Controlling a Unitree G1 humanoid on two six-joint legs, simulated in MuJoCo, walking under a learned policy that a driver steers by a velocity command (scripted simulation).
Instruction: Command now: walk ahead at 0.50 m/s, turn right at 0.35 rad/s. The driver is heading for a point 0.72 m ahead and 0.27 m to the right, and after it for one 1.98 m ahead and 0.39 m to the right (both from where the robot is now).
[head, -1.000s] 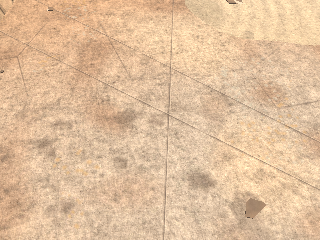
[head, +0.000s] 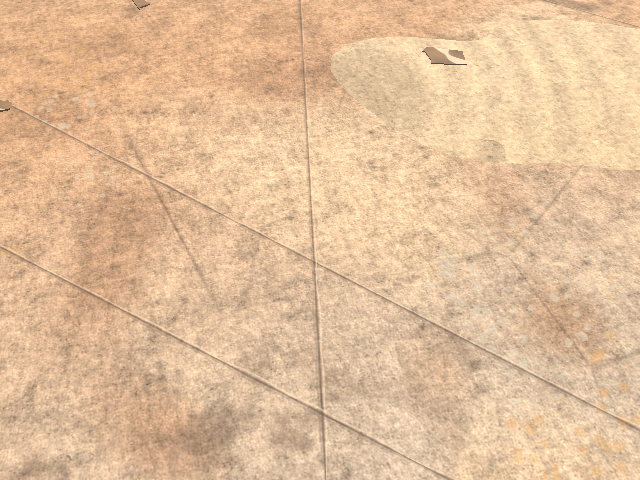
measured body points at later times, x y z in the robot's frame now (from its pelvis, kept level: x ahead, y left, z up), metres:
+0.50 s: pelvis +0.27 +0.03 +0.00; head +0.30 +0.04 +0.45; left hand +0.36 +0.30 -0.14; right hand +0.38 -0.25 -0.09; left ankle +0.36 +0.11 -0.74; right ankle +0.12 -0.05 -0.65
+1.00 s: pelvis +0.48 -0.09 -0.02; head +0.52 -0.12 +0.43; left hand +0.79 +0.00 -0.11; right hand +0.34 -0.31 -0.16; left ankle +0.40 +0.10 -0.65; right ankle +0.52 -0.18 -0.74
